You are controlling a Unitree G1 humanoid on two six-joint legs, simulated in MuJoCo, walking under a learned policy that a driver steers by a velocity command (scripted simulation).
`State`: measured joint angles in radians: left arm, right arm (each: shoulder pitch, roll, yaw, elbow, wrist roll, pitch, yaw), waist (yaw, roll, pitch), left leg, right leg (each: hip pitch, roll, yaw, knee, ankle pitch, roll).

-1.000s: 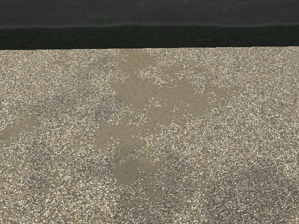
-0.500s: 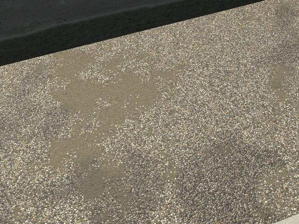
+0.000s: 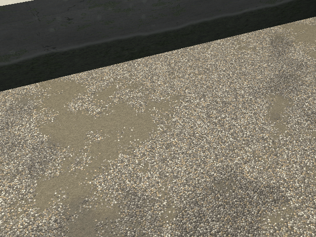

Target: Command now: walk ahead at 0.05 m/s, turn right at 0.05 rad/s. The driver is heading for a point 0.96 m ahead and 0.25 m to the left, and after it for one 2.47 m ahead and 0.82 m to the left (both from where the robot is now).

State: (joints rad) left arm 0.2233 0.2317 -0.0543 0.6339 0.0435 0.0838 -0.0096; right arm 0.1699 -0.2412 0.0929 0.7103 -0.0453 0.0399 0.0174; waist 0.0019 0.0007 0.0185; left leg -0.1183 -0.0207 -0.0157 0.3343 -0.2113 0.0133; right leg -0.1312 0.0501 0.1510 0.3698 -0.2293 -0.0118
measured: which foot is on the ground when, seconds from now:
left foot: down 0.00-1.00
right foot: down 0.00-1.00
